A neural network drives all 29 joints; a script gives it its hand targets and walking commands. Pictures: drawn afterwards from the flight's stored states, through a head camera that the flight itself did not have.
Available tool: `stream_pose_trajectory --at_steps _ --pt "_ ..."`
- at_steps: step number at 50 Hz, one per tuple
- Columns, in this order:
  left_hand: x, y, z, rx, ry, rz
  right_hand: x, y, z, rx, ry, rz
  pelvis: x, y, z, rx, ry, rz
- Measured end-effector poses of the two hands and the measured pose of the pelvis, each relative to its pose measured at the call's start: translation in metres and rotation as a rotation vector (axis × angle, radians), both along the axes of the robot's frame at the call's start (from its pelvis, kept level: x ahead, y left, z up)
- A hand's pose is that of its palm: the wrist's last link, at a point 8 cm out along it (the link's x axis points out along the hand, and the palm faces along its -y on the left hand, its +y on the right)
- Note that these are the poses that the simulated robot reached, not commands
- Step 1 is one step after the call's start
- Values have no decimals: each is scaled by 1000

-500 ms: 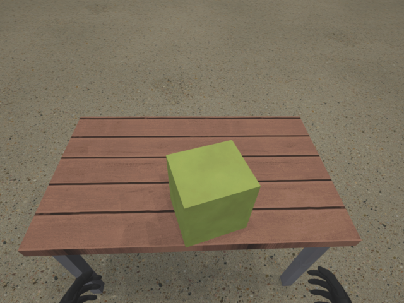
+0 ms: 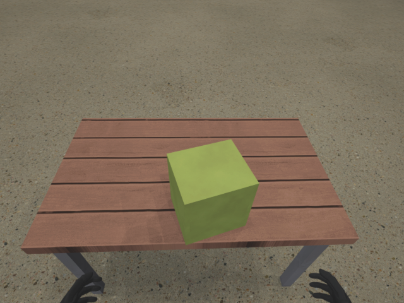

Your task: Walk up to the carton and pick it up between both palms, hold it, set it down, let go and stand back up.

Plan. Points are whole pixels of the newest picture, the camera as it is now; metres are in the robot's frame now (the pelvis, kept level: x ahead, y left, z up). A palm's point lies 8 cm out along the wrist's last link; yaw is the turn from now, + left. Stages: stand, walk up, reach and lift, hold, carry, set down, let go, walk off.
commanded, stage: stand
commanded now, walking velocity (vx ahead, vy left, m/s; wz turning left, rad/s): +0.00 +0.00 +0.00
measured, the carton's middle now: (208, 191) +0.44 -0.02 -0.09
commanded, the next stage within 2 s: walk up in 0.36 s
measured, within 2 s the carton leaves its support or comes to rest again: neither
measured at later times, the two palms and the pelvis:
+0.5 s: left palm out of the picture +0.14 +0.25 -0.08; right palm out of the picture +0.14 -0.27 -0.08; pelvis +0.00 +0.00 +0.00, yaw +0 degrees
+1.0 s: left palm out of the picture +0.15 +0.19 -0.06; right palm out of the picture +0.10 -0.43 -0.10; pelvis +0.03 -0.12 +0.00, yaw +0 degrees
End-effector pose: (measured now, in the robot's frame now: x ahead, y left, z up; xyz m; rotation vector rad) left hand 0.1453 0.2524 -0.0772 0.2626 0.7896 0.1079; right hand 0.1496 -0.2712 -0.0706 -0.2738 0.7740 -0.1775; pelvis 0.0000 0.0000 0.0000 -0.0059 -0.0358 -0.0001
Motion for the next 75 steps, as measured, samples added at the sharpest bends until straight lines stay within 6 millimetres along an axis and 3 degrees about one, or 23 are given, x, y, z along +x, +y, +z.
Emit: stream_pose_trajectory --at_steps 29,32,37,40,42,46,51,57,66,75 --pt "-10 2 -5 5 32 0 -10 -2 -6 1 28 -7 -3 0 0 0 -5 0" --pt "-11 3 -5 22 69 -26 -25 -16 -8 -25 48 -30 -2 -4 -1 2 -2 0" --pt "-6 6 -2 75 111 -33 -73 -62 -14 -89 167 -94 3 -26 -2 12 9 -14" --pt "1 -5 -1 102 119 -28 -95 -94 -17 -113 237 -118 9 -47 -4 26 18 -18" --pt "4 -20 -1 113 122 -22 -99 -114 -21 -118 268 -122 13 -64 -7 39 24 -17" --pt "4 -51 -4 135 121 -1 -77 -145 -35 -103 266 -98 20 -96 -13 48 15 -9" --pt "5 -68 19 194 123 26 -41 -161 -31 -68 216 -67 28 -119 -1 71 14 -3" --pt "17 -80 35 241 92 34 -33 -171 -39 -35 242 -60 38 -135 3 59 10 -2" --pt "10 -80 28 234 78 67 -36 -175 -41 -53 288 -46 39 -139 0 37 -9 24" --pt "-9 -58 9 178 82 103 -29 -155 -30 -102 282 -8 32 -118 -5 -14 -12 67"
